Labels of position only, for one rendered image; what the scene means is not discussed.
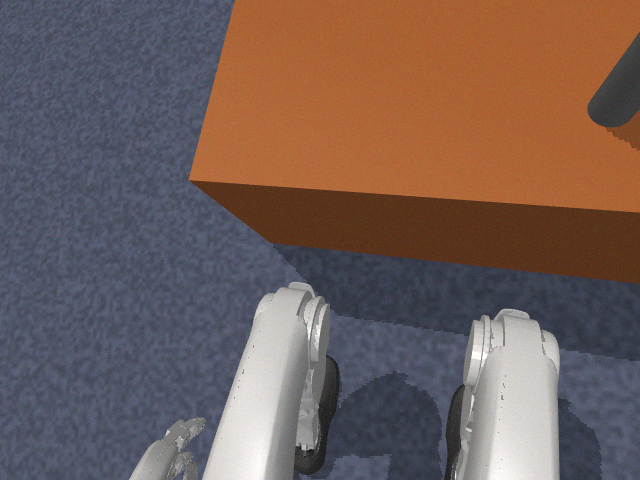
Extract left robot hand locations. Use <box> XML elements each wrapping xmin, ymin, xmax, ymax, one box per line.
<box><xmin>129</xmin><ymin>417</ymin><xmax>206</xmax><ymax>480</ymax></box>

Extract left robot foot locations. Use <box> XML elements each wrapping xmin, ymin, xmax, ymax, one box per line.
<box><xmin>294</xmin><ymin>355</ymin><xmax>339</xmax><ymax>475</ymax></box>

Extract right robot foot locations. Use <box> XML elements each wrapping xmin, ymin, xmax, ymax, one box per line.
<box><xmin>444</xmin><ymin>384</ymin><xmax>465</xmax><ymax>480</ymax></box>

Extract can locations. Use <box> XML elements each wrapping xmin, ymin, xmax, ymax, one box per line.
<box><xmin>587</xmin><ymin>32</ymin><xmax>640</xmax><ymax>127</ymax></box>

